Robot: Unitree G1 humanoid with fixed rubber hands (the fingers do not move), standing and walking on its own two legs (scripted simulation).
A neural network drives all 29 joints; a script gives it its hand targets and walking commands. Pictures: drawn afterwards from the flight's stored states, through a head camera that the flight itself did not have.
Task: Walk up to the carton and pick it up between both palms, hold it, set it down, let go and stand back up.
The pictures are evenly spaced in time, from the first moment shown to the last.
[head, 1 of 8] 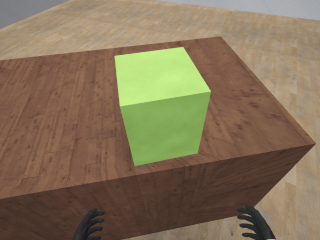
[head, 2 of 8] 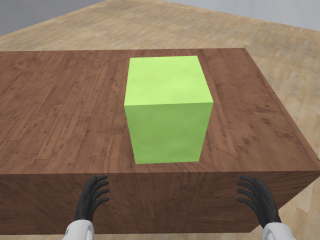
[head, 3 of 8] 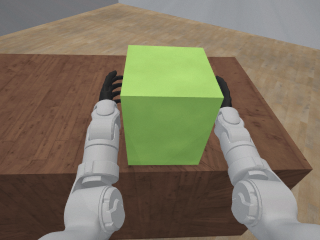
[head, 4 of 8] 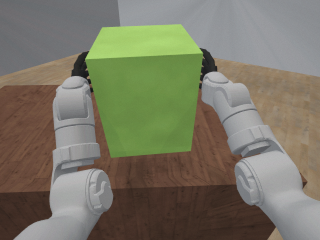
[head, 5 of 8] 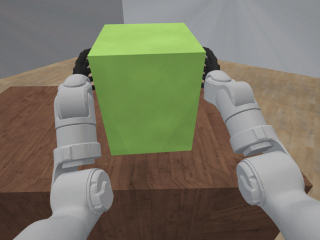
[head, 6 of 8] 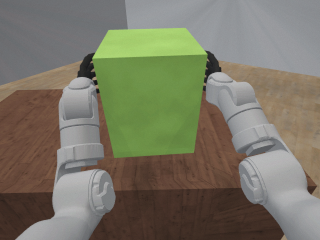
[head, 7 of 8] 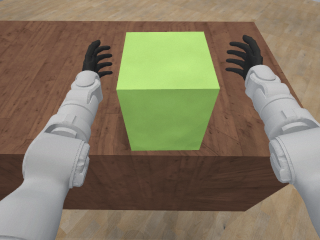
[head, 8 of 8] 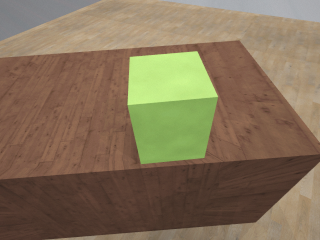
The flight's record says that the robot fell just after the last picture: no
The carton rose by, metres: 0.24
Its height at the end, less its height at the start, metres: +0.00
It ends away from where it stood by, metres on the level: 0.02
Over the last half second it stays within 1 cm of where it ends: yes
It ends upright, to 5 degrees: yes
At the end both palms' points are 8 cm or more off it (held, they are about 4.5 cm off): yes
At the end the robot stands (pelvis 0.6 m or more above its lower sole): yes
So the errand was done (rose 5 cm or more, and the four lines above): yes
